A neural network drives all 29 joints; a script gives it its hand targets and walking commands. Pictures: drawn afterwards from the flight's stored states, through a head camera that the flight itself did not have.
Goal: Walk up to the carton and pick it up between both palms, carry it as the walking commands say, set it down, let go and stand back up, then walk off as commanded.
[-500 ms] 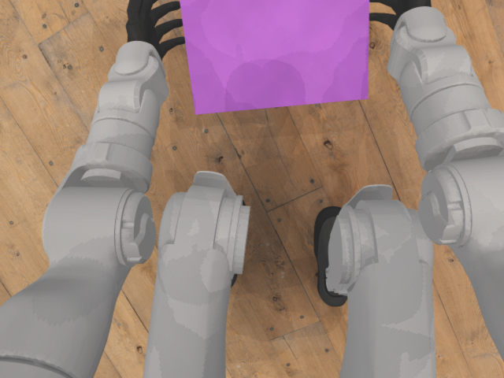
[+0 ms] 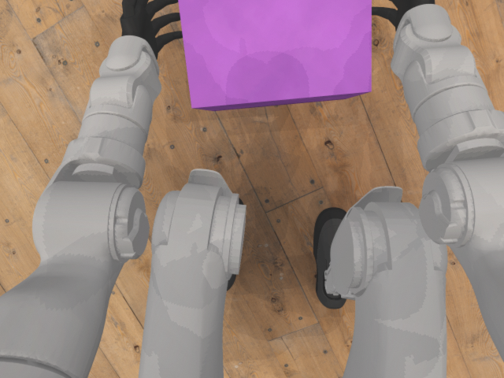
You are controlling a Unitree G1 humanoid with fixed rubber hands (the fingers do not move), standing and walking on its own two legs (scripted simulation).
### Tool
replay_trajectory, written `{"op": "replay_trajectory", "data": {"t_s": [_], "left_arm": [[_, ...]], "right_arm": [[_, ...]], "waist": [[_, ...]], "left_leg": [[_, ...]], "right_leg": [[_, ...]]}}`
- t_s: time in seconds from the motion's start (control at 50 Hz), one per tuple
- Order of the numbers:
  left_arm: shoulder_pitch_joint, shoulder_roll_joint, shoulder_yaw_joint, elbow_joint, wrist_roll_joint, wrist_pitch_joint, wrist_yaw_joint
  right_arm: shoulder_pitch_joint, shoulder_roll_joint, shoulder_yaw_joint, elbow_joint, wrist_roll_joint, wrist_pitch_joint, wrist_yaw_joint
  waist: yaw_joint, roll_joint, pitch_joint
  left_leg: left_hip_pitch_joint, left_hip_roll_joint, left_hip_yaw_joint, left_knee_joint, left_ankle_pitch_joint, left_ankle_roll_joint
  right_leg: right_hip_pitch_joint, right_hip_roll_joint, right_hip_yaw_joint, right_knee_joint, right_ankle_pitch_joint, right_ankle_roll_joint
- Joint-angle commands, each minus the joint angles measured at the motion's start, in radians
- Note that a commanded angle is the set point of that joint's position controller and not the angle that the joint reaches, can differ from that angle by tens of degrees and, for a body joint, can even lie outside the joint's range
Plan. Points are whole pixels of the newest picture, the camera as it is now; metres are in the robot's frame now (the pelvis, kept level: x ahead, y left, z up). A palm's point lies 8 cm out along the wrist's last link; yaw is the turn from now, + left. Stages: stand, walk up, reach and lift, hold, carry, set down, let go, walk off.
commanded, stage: set down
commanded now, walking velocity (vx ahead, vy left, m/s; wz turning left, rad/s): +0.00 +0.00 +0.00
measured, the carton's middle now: (275, 47) +0.51 +0.04 -0.26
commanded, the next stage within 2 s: none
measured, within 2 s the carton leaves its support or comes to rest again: neither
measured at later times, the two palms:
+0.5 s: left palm (140, 39) +0.49 +0.21 -0.17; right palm (412, 10) +0.54 -0.12 -0.17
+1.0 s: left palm (125, 56) +0.47 +0.24 -0.19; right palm (427, 22) +0.53 -0.15 -0.19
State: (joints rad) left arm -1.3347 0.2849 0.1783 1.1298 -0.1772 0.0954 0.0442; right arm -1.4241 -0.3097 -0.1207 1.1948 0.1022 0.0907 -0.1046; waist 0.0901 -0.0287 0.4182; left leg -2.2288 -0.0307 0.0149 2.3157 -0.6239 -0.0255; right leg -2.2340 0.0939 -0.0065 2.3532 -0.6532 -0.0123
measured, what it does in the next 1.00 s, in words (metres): stands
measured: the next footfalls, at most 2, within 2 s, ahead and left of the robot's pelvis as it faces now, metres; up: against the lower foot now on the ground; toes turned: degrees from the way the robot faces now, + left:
none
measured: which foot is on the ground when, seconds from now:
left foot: down 0.00-1.00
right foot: down 0.00-1.00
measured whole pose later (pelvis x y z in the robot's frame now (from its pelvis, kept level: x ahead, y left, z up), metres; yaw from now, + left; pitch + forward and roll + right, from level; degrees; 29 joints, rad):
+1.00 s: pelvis -0.01 +0.00 +0.01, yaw +0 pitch +31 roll +2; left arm -1.33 0.39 0.10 1.20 -0.28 -0.02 0.06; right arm -1.45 -0.40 0.05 1.20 0.24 0.04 -0.10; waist 0.07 -0.02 0.49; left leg -2.23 0.00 0.02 2.29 -0.60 -0.01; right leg -2.23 0.06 -0.02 2.32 -0.63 -0.03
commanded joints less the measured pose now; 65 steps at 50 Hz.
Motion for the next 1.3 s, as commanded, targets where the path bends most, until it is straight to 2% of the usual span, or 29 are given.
{"op": "replay_trajectory", "data": {"t_s": [0.0,0.18,0.28,0.32,0.36,0.5,0.54,0.58,0.64,0.68,0.74,0.8,0.84,0.86,0.92,0.94,0.96,0.98,1.0,1.02,1.04,1.1,1.12,1.14,1.2,1.22,1.24,1.26,1.28], "left_arm": [[-0.548,-0.753,-0.222,-0.220,-0.022,-0.019,-0.223],[-0.513,-0.784,-0.168,-0.157,0.004,-0.007,-0.242],[-0.526,-0.733,-0.188,-0.193,-0.011,-0.013,-0.232],[-0.510,-0.729,-0.183,-0.172,0.002,-0.007,-0.225],[-0.522,-0.760,-0.190,-0.163,-0.013,-0.010,-0.226],[-0.475,-0.661,-0.143,-0.102,-0.006,-0.026,-0.202],[-0.450,-0.545,-0.103,-0.069,-0.009,-0.035,-0.188],[-0.520,-0.476,-0.109,-0.139,-0.016,-0.060,-0.172],[-0.411,-0.381,-0.086,-0.042,-0.012,-0.065,-0.135],[-0.400,-0.222,-0.017,-0.051,0.007,-0.086,-0.090],[-0.292,0.031,-0.019,-0.035,-0.051,-0.117,-0.026],[-0.253,0.141,-0.004,0.029,-0.043,-0.130,0.014],[-0.246,0.148,0.007,0.003,-0.063,-0.145,0.020],[-0.270,0.123,-0.041,-0.019,-0.097,-0.148,0.017],[-0.303,0.141,-0.088,-0.102,-0.131,-0.158,0.017],[-0.301,0.153,-0.067,-0.113,-0.107,-0.162,0.017],[-0.245,0.195,-0.036,-0.112,-0.102,-0.160,0.014],[-0.289,0.174,-0.097,-0.112,-0.153,-0.151,0.017],[-0.244,0.263,-0.012,-0.064,-0.126,-0.152,0.024],[-0.279,0.239,-0.069,-0.132,-0.131,-0.154,0.016],[-0.305,0.211,-0.083,-0.147,-0.159,-0.150,0.012],[-0.233,0.240,-0.055,-0.087,-0.132,-0.146,0.016],[-0.258,0.227,-0.092,-0.130,-0.151,-0.138,0.019],[-0.274,0.272,-0.048,-0.136,-0.146,-0.136,0.020],[-0.309,0.167,-0.140,-0.213,-0.188,-0.122,0.004],[-0.282,0.177,-0.126,-0.223,-0.176,-0.120,0.004],[-0.257,0.225,-0.076,-0.140,-0.162,-0.108,0.015],[-0.249,0.239,-0.053,-0.170,-0.137,-0.096,0.023],[-0.277,0.258,-0.040,-0.256,-0.153,-0.104,0.027]], "right_arm": [[-0.430,0.870,0.216,-0.146,0.014,-0.010,0.235],[-0.435,0.859,0.214,-0.154,0.014,-0.007,0.247],[-0.435,0.811,0.185,-0.107,0.015,0.001,0.244],[-0.460,0.827,0.202,-0.120,0.035,0.002,0.252],[-0.438,0.768,0.182,-0.134,0.000,-0.009,0.241],[-0.429,0.663,0.154,-0.108,0.003,-0.025,0.218],[-0.459,0.621,0.177,-0.140,0.021,-0.024,0.205],[-0.397,0.585,0.141,-0.085,0.004,-0.019,0.192],[-0.401,0.416,0.120,-0.078,0.030,-0.044,0.157],[-0.370,0.271,0.115,-0.078,0.034,-0.055,0.123],[-0.294,-0.022,0.077,-0.073,0.042,-0.083,0.044],[-0.275,-0.052,0.125,-0.067,0.092,-0.080,0.022],[-0.228,-0.067,0.124,-0.058,0.107,-0.087,0.012],[-0.269,-0.037,0.154,-0.110,0.125,-0.093,0.010],[-0.266,-0.073,0.156,-0.163,0.139,-0.101,-0.001],[-0.276,-0.095,0.153,-0.184,0.132,-0.105,0.002],[-0.288,-0.055,0.191,-0.219,0.175,-0.101,0.011],[-0.303,-0.107,0.187,-0.216,0.164,-0.100,0.013],[-0.230,-0.145,0.126,-0.135,0.135,-0.083,0.003],[-0.260,-0.084,0.160,-0.155,0.165,-0.074,0.012],[-0.278,-0.090,0.175,-0.184,0.175,-0.081,0.023],[-0.235,-0.211,0.114,-0.149,0.154,-0.086,0.018],[-0.217,-0.188,0.100,-0.149,0.132,-0.082,0.017],[-0.284,-0.185,0.137,-0.195,0.163,-0.075,0.024],[-0.318,-0.108,0.198,-0.262,0.194,-0.079,0.031],[-0.268,-0.173,0.142,-0.199,0.170,-0.064,0.032],[-0.235,-0.183,0.125,-0.126,0.168,-0.051,0.029],[-0.252,-0.146,0.140,-0.203,0.205,-0.048,0.028],[-0.289,-0.177,0.141,-0.300,0.175,-0.057,0.027]], "waist": [[0.025,-0.083,-1.008],[0.049,-0.094,-0.925],[0.020,-0.066,-0.925],[0.065,-0.071,-0.960],[-0.001,-0.064,-0.941],[0.034,-0.038,-0.933],[0.072,-0.110,-0.949],[0.043,-0.075,-0.983],[0.030,-0.023,-0.987],[0.047,-0.058,-1.004],[0.010,-0.060,-1.070],[0.061,-0.046,-1.071],[0.067,-0.021,-1.090],[0.029,-0.042,-1.168],[0.012,-0.011,-1.235],[0.022,-0.022,-1.231],[0.082,-0.045,-1.285],[0.026,-0.046,-1.317],[0.044,-0.052,-1.261],[0.062,-0.025,-1.226],[0.034,-0.029,-1.281],[0.035,0.031,-1.256],[-0.013,0.000,-1.282],[0.039,-0.034,-1.276],[0.024,-0.031,-1.357],[-0.007,0.035,-1.389],[-0.003,-0.001,-1.288],[0.058,0.011,-1.316],[0.038,-0.048,-1.413]], "left_leg": [[0.367,-0.061,0.015,-0.185,0.460,0.022],[0.281,-0.056,0.017,-0.194,0.373,0.036],[0.380,-0.048,0.012,-0.177,0.423,0.027],[0.402,-0.051,0.001,-0.190,0.409,0.035],[0.372,-0.046,0.002,-0.166,0.407,0.024],[0.383,-0.045,0.004,-0.183,0.422,0.012],[0.351,-0.042,-0.001,-0.193,0.385,0.027],[0.376,-0.035,0.011,-0.189,0.391,0.015],[0.407,-0.025,0.005,-0.202,0.392,0.010],[0.412,-0.021,0.001,-0.196,0.401,0.013],[0.479,-0.010,-0.005,-0.211,0.440,-0.015],[0.450,0.013,-0.001,-0.200,0.436,-0.008],[0.419,0.011,0.006,-0.199,0.473,-0.016],[0.444,0.014,-0.003,-0.198,0.488,-0.012],[0.502,0.010,-0.015,-0.203,0.575,-0.013],[0.506,0.011,-0.009,-0.187,0.613,-0.016],[0.459,0.018,0.001,-0.193,0.578,-0.010],[0.542,0.025,-0.012,-0.181,0.643,-0.018],[0.491,0.023,-0.002,-0.186,0.556,-0.012],[0.473,0.024,-0.010,-0.203,0.550,-0.004],[0.511,0.034,-0.026,-0.207,0.552,-0.004],[0.517,0.042,-0.012,-0.182,0.592,-0.024],[0.573,0.031,-0.045,-0.209,0.569,-0.015],[0.586,0.039,-0.040,-0.188,0.576,-0.007],[0.614,0.027,-0.033,-0.208,0.533,-0.001],[0.707,0.031,-0.021,-0.196,0.547,-0.018],[0.634,0.035,-0.014,-0.215,0.428,-0.009],[0.632,0.039,-0.013,-0.227,0.439,-0.001],[0.689,0.020,-0.015,-0.224,0.472,0.004]], "right_leg": [[0.410,0.039,0.022,-0.228,0.415,-0.005],[0.408,0.048,0.026,-0.237,0.368,-0.006],[0.364,0.042,0.022,-0.231,0.372,-0.005],[0.354,0.044,0.010,-0.215,0.334,0.004],[0.340,0.035,0.013,-0.218,0.338,-0.012],[0.392,0.030,0.022,-0.222,0.367,-0.010],[0.432,0.020,0.016,-0.215,0.335,0.012],[0.426,0.021,0.019,-0.216,0.346,0.004],[0.440,0.011,0.011,-0.210,0.344,0.008],[0.484,0.003,0.025,-0.218,0.362,0.015],[0.559,-0.026,0.016,-0.221,0.392,0.025],[0.521,-0.034,0.037,-0.225,0.392,0.033],[0.545,-0.032,0.058,-0.233,0.430,0.023],[0.587,-0.036,0.050,-0.237,0.489,0.031],[0.585,-0.040,0.046,-0.220,0.539,0.018],[0.564,-0.034,0.054,-0.226,0.557,0.021],[0.650,-0.040,0.065,-0.221,0.568,0.021],[0.633,-0.042,0.051,-0.213,0.590,0.025],[0.594,-0.043,0.051,-0.224,0.489,0.032],[0.605,-0.042,0.062,-0.218,0.508,0.027],[0.607,-0.045,0.049,-0.206,0.507,0.023],[0.568,-0.048,0.044,-0.194,0.525,0.019],[0.550,-0.049,0.025,-0.193,0.475,0.022],[0.550,-0.051,0.044,-0.191,0.459,0.025],[0.619,-0.056,0.018,-0.200,0.451,0.020],[0.581,-0.055,0.014,-0.220,0.422,0.011],[0.540,-0.058,0.007,-0.232,0.310,0.010],[0.575,-0.052,0.023,-0.238,0.345,0.008],[0.663,-0.051,0.004,-0.225,0.374,0.019]]}}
